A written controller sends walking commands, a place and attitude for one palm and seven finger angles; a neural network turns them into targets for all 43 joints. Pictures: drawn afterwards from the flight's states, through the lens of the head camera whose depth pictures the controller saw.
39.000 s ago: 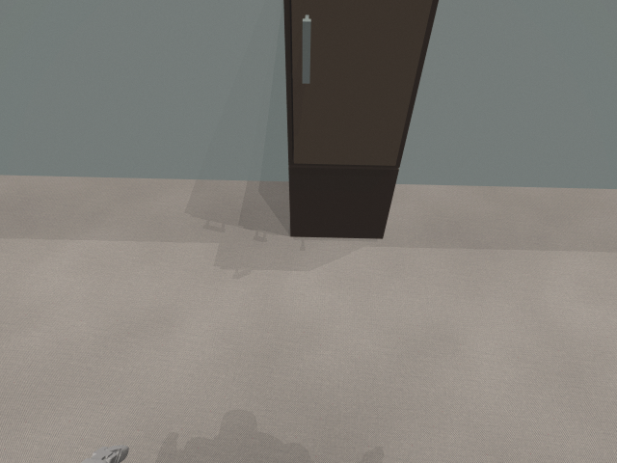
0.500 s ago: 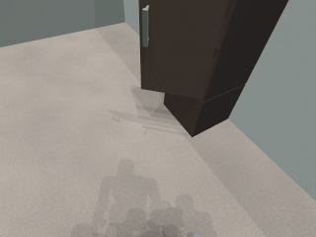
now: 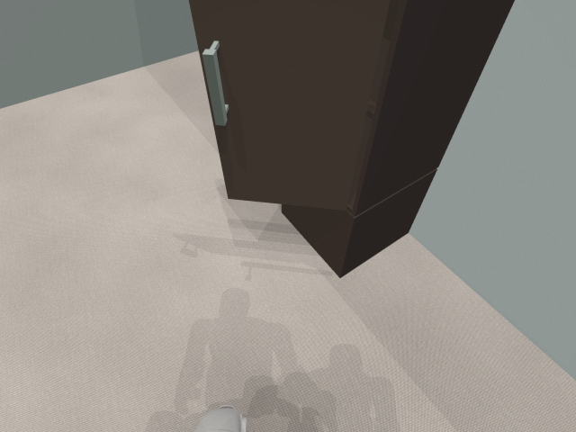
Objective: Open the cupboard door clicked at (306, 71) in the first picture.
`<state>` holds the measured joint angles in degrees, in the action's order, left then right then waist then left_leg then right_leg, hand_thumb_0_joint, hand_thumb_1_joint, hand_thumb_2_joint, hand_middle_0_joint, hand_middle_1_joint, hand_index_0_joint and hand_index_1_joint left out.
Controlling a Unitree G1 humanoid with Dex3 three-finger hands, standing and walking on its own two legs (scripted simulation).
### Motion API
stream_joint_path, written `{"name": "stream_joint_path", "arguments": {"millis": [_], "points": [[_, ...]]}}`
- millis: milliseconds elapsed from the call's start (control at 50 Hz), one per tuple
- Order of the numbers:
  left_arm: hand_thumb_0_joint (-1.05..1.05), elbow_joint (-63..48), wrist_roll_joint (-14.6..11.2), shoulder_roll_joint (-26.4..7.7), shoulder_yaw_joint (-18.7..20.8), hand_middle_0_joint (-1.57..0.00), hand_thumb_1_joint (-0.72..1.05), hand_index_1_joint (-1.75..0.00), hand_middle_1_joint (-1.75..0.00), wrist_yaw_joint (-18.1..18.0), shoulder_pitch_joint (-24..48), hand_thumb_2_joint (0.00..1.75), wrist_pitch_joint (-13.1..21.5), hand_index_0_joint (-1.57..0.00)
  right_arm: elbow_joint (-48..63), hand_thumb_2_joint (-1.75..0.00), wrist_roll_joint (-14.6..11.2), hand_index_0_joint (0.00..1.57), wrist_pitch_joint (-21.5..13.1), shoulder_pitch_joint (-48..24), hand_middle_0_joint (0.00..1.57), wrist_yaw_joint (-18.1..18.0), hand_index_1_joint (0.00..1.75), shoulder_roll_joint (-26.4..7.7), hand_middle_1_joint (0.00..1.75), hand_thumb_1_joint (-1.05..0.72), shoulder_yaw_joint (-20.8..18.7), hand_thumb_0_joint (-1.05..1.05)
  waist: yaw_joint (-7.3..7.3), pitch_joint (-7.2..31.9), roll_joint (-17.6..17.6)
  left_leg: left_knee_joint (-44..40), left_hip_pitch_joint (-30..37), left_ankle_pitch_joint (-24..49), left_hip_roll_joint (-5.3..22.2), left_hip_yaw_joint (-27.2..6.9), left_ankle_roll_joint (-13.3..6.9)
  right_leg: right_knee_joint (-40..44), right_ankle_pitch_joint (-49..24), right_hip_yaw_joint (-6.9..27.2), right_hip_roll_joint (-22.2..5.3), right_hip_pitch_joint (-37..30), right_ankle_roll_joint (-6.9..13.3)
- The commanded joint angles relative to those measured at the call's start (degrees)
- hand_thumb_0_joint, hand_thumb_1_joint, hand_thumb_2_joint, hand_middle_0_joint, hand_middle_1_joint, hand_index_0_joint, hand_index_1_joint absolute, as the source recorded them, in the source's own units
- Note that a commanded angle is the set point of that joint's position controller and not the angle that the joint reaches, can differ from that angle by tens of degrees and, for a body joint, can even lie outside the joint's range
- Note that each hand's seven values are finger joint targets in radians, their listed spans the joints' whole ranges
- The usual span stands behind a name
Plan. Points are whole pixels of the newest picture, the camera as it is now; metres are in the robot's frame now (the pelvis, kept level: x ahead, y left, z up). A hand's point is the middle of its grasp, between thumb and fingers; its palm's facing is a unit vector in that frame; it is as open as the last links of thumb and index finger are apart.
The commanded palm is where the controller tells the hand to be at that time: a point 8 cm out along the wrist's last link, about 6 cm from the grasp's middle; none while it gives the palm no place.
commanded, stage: take the last steps up to it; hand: left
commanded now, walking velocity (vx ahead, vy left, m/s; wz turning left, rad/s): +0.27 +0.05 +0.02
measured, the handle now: (218, 84) +0.77 +0.20 +0.06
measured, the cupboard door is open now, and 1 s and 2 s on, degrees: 48 48 48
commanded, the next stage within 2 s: come to a stop and stand still in 0.28 s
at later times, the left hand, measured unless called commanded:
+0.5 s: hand (151, 393) +0.20 +0.25 -0.18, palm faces +0.04 -0.98 -0.18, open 7.3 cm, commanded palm none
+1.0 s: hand (162, 372) +0.24 +0.24 -0.19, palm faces +0.04 -0.98 -0.17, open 7.3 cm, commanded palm none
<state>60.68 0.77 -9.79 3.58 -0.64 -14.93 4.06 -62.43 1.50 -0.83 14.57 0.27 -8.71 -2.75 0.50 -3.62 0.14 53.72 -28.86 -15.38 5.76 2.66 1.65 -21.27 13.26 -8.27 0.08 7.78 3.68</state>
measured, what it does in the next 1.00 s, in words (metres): walks ahead: left foot, then right foot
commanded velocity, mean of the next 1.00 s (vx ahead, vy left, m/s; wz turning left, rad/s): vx -0.03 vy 0.00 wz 0.00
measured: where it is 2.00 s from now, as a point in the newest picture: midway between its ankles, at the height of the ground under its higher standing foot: outside the picture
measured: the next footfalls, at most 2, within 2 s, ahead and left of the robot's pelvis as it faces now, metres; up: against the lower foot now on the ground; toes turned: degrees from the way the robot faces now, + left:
left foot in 0.22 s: +0.20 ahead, +0.16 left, +0.00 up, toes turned +3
right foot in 0.62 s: +0.25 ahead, -0.07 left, +0.00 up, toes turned -6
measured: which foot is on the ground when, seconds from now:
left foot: up 0.00-0.20, down 0.22-1.00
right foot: down 0.00-0.24, up 0.26-0.60, down 0.62-0.88, up 0.90-1.00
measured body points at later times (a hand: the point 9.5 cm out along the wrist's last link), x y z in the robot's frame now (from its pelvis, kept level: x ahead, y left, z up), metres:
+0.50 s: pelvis +0.16 +0.07 +0.00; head +0.18 +0.08 +0.44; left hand +0.20 +0.30 -0.17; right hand +0.20 -0.17 -0.15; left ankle +0.18 +0.15 -0.75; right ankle +0.19 -0.07 -0.70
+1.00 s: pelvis +0.17 +0.06 -0.01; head +0.19 +0.09 +0.44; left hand +0.24 +0.29 -0.17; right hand +0.20 -0.17 -0.16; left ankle +0.16 +0.16 -0.75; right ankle +0.15 -0.07 -0.72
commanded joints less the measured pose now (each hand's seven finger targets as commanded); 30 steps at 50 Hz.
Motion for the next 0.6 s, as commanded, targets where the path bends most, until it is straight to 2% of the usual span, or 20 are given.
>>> {"name": "stream_joint_path", "arguments": {"millis": [0,80,120,140,160,180,200,220,240,260,280,300,320,360,400,440,500,540,560,580], "points": [[0.0,0.5,0.27,-6.11,0.45,-0.2,0.9,-0.3,-0.3,0.3,-5.75,0.9,1.23,-0.2,3.68,-0.9,-0.38,0.2,-0.9,-1.87,0.2,0.95,0.3,-0.92,0.3,-0.9,-0.24,0.0,-1.6,0.44,-5.04,-10.22,-1.38,2.4,-0.33,1.42,0.73,10.63,-12.98,10.2,-15.96,-2.61,6.18],[0.0,2.54,0.56,-6.66,0.16,-0.2,0.9,-0.3,-0.3,0.28,-7.73,0.9,0.9,-0.2,5.62,-0.9,-0.37,0.2,-1.52,-7.59,0.2,1.29,0.3,-2.38,0.3,-0.9,-0.34,0.0,-2.58,-2.63,-8.49,-15.78,0.8,2.33,-1.26,1.83,-0.1,9.47,-12.05,11.35,-17.42,-1.92,5.37],[0.0,2.87,0.57,-7.05,0.31,-0.2,0.9,-0.3,-0.3,0.1,-7.09,0.9,0.59,-0.2,5.52,-0.9,-0.38,0.2,-1.81,-6.63,0.2,1.18,0.3,-3.07,0.3,-0.9,-0.42,0.0,-1.2,-2.87,-7.35,-19.78,4.67,2.42,-2.43,2.72,-0.8,6.92,-14.17,10.05,-17.08,-2.18,4.43],[0.0,3.11,0.44,-7.14,0.31,-0.2,0.9,-0.3,-0.3,0.06,-7.11,0.9,0.36,-0.2,4.75,-0.9,-0.25,0.2,-2.04,-4.88,0.2,0.96,0.3,-3.65,0.3,-0.9,-0.37,0.0,-0.19,-1.94,-5.91,-22.86,9.82,3.87,-3.91,3.96,-1.06,4.0,-15.79,8.93,-15.79,-0.56,3.47],[0.0,3.11,0.19,-7.03,0.25,-0.2,0.9,-0.3,-0.3,0.09,-6.38,0.9,0.18,-0.2,3.38,-0.9,-0.09,0.2,-2.43,-0.64,0.2,0.56,0.3,-4.74,0.3,-0.9,-0.57,0.0,2.0,-0.22,-4.35,-26.29,17.41,5.33,-5.34,5.05,-1.57,-2.05,-19.34,6.15,-13.71,1.95,2.27],[0.0,2.78,0.17,-5.68,-0.09,-0.2,0.9,-0.3,-0.3,0.26,-7.27,0.9,0.01,-0.2,1.54,-0.9,0.15,0.2,-2.83,5.39,0.2,0.06,0.3,-7.93,0.3,-0.9,-1.31,0.0,4.06,3.93,2.23,-27.28,28.8,8.41,-1.69,0.6,-3.21,-13.29,-16.46,4.05,-10.61,8.23,0.47],[0.0,1.64,-0.28,-3.17,-0.55,-0.2,0.9,-0.3,-0.3,0.35,-8.77,0.9,0.06,-0.2,0.7,-0.9,0.92,0.2,-3.13,12.48,0.2,-0.73,0.3,-13.45,0.3,-0.9,-2.52,0.0,6.0,9.94,13.65,-28.63,38.97,14.87,11.34,-16.23,-9.48,-28.04,1.63,-1.11,-3.67,18.55,-2.35],[0.0,-0.15,-0.33,-2.57,-1.13,-0.2,0.9,-0.3,-0.3,0.29,-7.03,0.9,0.2,-0.2,0.31,-0.9,0.46,0.2,-2.36,15.89,0.2,-1.37,0.3,-15.22,0.3,-0.9,-2.58,0.0,6.34,12.63,15.75,-33.81,41.39,23.54,18.51,-24.3,-14.78,-42.04,21.32,1.67,-0.79,23.96,-2.55],[0.0,-0.65,0.14,-3.12,-0.79,-0.2,0.9,-0.3,-0.3,-0.12,-5.1,0.9,-0.12,-0.2,1.21,-0.9,0.24,0.2,-1.87,12.4,0.2,-1.54,0.3,-14.37,0.3,-0.9,-2.25,0.0,4.9,9.17,9.26,-35.18,34.53,18.5,18.92,-20.78,-15.9,-47.54,20.96,5.27,-3.34,24.82,-1.61],[0.0,-0.55,0.39,-2.45,-0.77,-0.2,0.9,-0.3,-0.3,-0.06,-3.37,0.9,-0.42,-0.2,2.37,-0.9,0.04,0.2,-2.22,8.66,0.2,-1.73,0.3,-11.8,0.3,-0.9,-1.63,0.0,3.69,6.53,9.45,-36.84,28.21,15.87,16.14,-18.5,-14.5,-49.27,16.47,6.42,-4.88,25.52,-1.81],[0.0,-0.18,0.44,-2.45,-0.71,-0.2,0.9,-0.3,-0.3,0.28,-2.9,0.9,-0.76,-0.2,3.26,-0.9,-0.08,0.2,-2.6,5.03,0.2,-1.9,0.3,-9.59,0.3,-0.9,-0.81,0.0,1.85,3.08,8.33,-38.32,22.74,15.29,14.9,-15.89,-13.15,-48.81,12.96,7.38,-6.47,24.88,-2.52],[0.0,0.31,0.65,-1.46,-0.62,-0.2,0.9,-0.3,-0.3,0.49,-4.16,0.9,-1.4,-0.2,3.88,-0.9,-0.1,0.2,-2.78,3.34,0.2,-1.96,0.3,-8.09,0.3,-0.9,-0.36,0.0,0.59,1.12,7.07,-39.72,18.98,14.48,13.26,-11.43,-11.59,-47.13,10.07,7.58,-7.05,23.06,-3.02],[0.0,0.56,0.77,-0.68,-0.74,-0.2,0.9,-0.3,-0.3,0.61,-4.96,0.9,-1.94,-0.2,3.74,-0.9,-0.12,0.2,-3.02,3.1,0.2,-2.05,0.3,-7.01,0.3,-0.9,0.04,0.0,-0.15,0.36,6.62,-40.62,16.6,15.36,11.63,-9.01,-10.65,-44.97,8.26,7.32,-7.03,21.26,-3.39],[0.0,0.53,0.69,0.23,-0.83,-0.2,0.9,-0.3,-0.3,0.6,-6.2,0.9,-2.77,-0.2,3.6,-0.9,-0.25,0.2,-3.14,2.73,0.2,-2.1,0.3,-6.45,0.3,-0.9,0.39,0.0,-1.42,1.33,7.2,-41.27,14.96,17.2,10.1,-4.91,-10.45,-39.96,6.4,6.53,-6.82,18.66,-3.89],[0.0,0.52,0.41,1.05,-1.15,-0.2,0.9,-0.3,-0.3,0.12,-5.7,0.9,-3.37,-0.2,3.9,-0.9,0.03,0.2,-3.08,1.89,0.2,-2.45,0.3,-5.17,0.3,-0.9,0.44,0.0,-2.03,1.92,3.13,-39.66,13.56,28.63,9.66,-3.0,-10.19,-31.51,3.7,6.83,-6.43,14.23,-4.67],[0.0,0.27,0.18,0.95,-1.43,-0.2,0.9,-0.3,-0.3,-0.36,-5.08,0.9,-4.02,-0.2,4.06,-0.9,0.06,0.2,-2.45,1.12,0.2,-2.75,0.3,-6.36,0.3,-0.9,0.61,0.0,-2.01,3.04,1.89,-37.3,13.38,33.16,10.19,-2.46,-10.08,-24.69,2.88,5.81,-5.17,9.72,-4.96],[0.0,-0.61,0.28,-1.62,-0.91,-0.2,0.9,-0.3,-0.3,-0.42,-4.13,0.9,-4.91,-0.2,3.68,-0.9,-0.01,0.2,-0.8,-0.42,0.2,-3.09,0.3,-8.16,0.3,-0.9,0.07,0.0,-2.28,3.4,6.72,-34.26,14.53,29.8,10.62,-3.32,-9.81,-17.49,2.64,4.7,-3.78,7.08,-4.7],[0.0,-1.55,0.45,-3.58,-0.42,-0.2,0.9,-0.3,-0.3,-0.47,-3.73,0.9,-5.14,-0.2,3.26,-0.9,-0.25,0.2,0.16,0.01,0.2,-3.18,0.3,-8.48,0.3,-0.9,-0.47,0.0,-2.47,3.0,6.31,-31.13,14.99,26.41,9.54,-3.89,-8.15,-11.0,-1.42,4.98,-3.51,5.3,-4.26],[0.0,-2.0,0.62,-4.98,-0.13,-0.2,0.9,-0.3,-0.3,-0.57,-3.49,0.9,-5.05,-0.2,3.07,-0.9,-0.49,0.2,0.51,0.72,0.2,-3.13,0.3,-8.43,0.3,-0.9,-0.67,0.0,-2.32,2.62,4.47,-29.07,14.05,23.48,8.01,-3.53,-6.51,-7.8,-8.6,6.13,-4.17,3.87,-3.76],[0.0,-2.64,0.86,-7.22,0.09,-0.2,0.9,-0.3,-0.3,-0.78,-2.96,0.9,-4.7,-0.2,3.06,-0.9,-0.8,0.2,0.76,2.28,0.2,-2.99,0.3,-7.21,0.3,-0.9,-0.71,0.0,-1.98,1.64,-0.37,-26.44,11.23,18.21,4.77,-2.56,-4.34,-6.25,-20.08,10.14,-6.79,1.86,-2.41]]}}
